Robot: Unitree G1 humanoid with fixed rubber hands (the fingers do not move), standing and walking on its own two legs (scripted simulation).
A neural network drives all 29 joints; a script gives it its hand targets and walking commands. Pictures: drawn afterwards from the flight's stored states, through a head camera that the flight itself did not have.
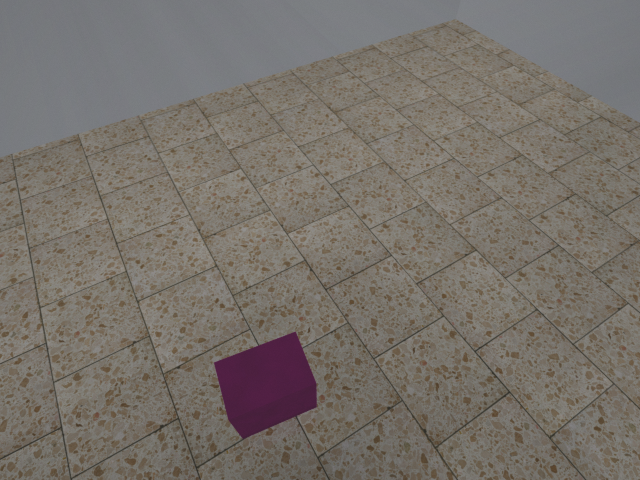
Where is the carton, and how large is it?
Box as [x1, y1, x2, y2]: [214, 332, 316, 438]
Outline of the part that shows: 295,332 214,362 228,419 243,438 316,406 315,381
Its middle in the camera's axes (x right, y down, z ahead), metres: -0.15 +0.41 +1.10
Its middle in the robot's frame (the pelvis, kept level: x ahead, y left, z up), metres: +0.44 +0.13 -0.65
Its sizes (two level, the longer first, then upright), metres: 0.228 0.152 0.228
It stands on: the floor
